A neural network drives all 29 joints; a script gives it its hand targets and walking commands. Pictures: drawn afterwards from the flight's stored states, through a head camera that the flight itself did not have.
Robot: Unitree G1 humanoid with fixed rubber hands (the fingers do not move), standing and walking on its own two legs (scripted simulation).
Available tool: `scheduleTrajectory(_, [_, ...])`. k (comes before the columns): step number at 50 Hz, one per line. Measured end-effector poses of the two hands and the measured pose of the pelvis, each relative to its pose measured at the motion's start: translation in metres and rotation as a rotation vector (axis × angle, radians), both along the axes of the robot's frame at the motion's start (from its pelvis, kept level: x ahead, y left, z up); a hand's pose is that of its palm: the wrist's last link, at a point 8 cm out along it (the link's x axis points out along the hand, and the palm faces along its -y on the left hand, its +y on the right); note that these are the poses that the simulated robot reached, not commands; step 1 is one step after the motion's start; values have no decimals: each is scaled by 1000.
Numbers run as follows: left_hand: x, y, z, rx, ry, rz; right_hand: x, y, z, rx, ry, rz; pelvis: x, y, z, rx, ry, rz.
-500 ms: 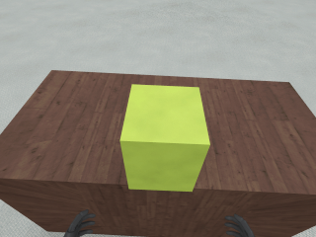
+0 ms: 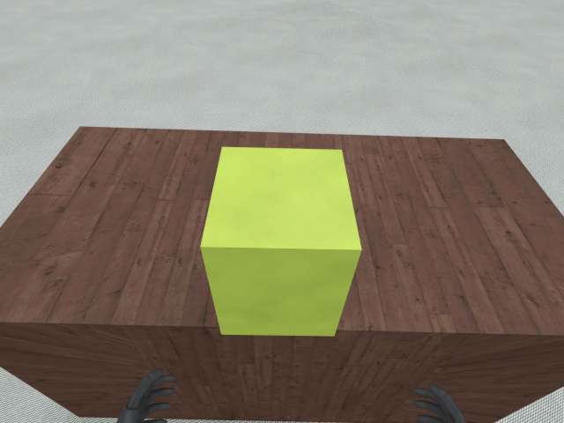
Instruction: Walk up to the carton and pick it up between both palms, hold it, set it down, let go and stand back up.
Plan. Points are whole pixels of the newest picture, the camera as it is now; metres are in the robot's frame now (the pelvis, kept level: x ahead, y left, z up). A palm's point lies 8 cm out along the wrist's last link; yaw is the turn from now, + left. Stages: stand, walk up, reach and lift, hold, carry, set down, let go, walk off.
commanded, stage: stand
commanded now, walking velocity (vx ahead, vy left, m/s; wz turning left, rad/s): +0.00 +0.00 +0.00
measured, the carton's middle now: (279, 244) +0.41 +0.03 +0.02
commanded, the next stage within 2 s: none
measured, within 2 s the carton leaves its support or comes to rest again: neither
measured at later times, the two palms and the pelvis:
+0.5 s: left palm out of the picture +0.10 +0.23 -0.12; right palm out of the picture +0.00 -0.24 -0.14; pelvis +0.00 +0.01 -0.01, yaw -5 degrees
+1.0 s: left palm out of the picture +0.09 +0.24 -0.13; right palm out of the picture -0.04 -0.22 -0.15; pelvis +0.00 +0.02 -0.01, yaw -7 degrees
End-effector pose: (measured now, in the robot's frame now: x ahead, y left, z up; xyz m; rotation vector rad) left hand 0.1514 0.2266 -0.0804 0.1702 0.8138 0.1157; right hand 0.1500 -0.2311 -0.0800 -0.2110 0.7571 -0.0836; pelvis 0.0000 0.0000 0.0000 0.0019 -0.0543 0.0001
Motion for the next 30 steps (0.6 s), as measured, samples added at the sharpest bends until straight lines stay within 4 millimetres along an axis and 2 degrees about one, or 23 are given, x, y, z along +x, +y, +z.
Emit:
scheduleTrajectory(3, [-16, 7, -10, 38, 43, -40, -13, -11, -15, -8, 90, -65, -2, 2, -5, -6, 22, -19])
scheduleTrajectory(9, [-44, 18, -28, 58, 143, -36, -67, -27, -43, -18, 280, -155, -4, 5, -12, -8, 50, -42])
scheduleTrajectory(13, [-54, 21, -37, 49, 189, -38, -102, -25, -50, -20, 373, -198, -4, 9, -13, -6, 63, -51])
scheduleTrajectory(17, [-53, 19, -44, 29, 204, -54, -127, -19, -50, -19, 418, -241, -4, 14, -13, 3, 72, -72])
scheduleTrajectory(22, [-48, 11, -46, 23, 205, -71, -143, -11, -56, 7, 429, -286, -3, 12, -14, 18, 60, -86])
scheduleTrajectory(30, [-46, 4, -35, 50, 186, -70, -147, -3, -68, 67, 440, -299, -4, 11, -11, 19, 51, -100])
